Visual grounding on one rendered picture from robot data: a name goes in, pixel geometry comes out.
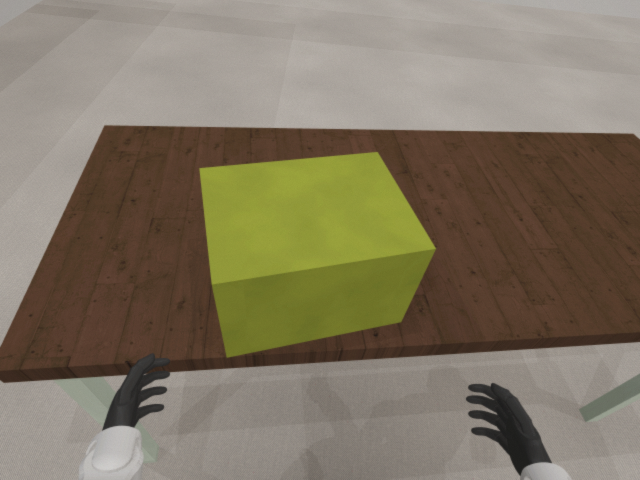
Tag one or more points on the robot right hand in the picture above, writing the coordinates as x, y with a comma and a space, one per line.
517, 435

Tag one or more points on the left robot forearm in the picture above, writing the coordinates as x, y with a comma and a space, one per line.
113, 454

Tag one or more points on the table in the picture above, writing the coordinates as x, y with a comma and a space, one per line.
537, 238

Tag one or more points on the robot left hand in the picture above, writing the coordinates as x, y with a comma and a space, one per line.
124, 409

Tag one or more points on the carton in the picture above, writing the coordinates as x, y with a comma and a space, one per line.
310, 248

